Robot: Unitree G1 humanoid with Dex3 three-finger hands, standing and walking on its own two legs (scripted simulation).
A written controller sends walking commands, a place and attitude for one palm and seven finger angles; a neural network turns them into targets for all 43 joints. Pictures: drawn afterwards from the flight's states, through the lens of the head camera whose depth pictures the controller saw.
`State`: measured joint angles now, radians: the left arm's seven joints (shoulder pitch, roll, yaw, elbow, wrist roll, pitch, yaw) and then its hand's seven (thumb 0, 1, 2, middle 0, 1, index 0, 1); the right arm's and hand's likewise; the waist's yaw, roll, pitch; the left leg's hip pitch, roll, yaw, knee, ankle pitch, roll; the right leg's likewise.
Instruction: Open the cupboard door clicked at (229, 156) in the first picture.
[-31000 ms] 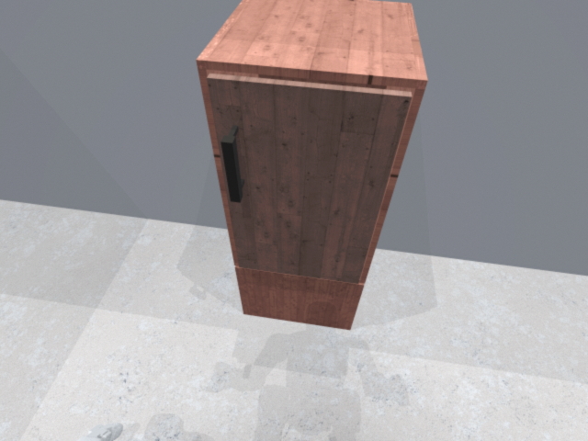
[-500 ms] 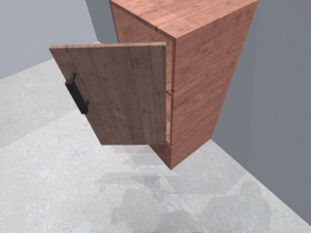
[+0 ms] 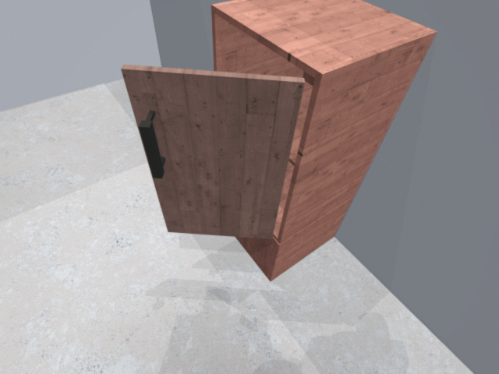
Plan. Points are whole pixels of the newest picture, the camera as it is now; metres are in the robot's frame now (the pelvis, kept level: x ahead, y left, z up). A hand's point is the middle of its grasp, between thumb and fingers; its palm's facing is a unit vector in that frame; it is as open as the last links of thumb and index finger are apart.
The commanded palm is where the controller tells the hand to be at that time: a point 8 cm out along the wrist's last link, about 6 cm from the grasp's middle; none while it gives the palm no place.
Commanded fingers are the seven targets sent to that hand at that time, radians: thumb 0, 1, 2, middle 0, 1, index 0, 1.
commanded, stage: come to a stop and stand still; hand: left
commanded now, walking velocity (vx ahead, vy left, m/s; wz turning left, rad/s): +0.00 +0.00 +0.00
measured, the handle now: (155, 145) +0.57 +0.27 +0.00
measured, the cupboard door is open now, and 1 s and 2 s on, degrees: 51 51 51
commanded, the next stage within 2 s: look again from close up in 0.34 s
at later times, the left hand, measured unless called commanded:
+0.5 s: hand out of the picture +0.02 +0.17 -0.18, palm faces -0.01 -0.98 -0.20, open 7.3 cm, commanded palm none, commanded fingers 0.00 0.90 0.90 -0.20 -0.30 -0.20 -0.30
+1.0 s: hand out of the picture +0.02 +0.14 -0.17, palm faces -0.01 -0.98 -0.22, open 7.3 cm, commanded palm none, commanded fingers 0.00 0.90 0.90 -0.20 -0.30 -0.20 -0.30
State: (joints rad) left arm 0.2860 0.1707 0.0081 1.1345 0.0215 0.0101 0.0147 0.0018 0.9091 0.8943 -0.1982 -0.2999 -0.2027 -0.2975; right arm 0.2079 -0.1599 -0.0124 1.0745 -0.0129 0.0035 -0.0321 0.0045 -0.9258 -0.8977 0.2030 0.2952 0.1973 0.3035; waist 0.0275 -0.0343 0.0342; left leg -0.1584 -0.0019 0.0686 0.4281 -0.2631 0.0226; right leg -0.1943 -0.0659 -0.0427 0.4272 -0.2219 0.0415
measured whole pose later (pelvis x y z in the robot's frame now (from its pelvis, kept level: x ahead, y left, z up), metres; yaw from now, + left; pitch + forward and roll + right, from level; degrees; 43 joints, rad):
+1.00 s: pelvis +0.01 -0.03 +0.00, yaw -1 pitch -1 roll +1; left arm 0.27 0.15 -0.01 1.11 0.02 -0.02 0.02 0.00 0.92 0.89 -0.20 -0.30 -0.20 -0.30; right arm 0.27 -0.17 0.01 1.09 -0.02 -0.02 -0.03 0.01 -0.91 -0.90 0.20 0.29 0.19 0.30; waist 0.00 0.03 0.04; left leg -0.14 0.03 0.07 0.45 -0.30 -0.02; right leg -0.21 -0.03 -0.04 0.51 -0.29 0.00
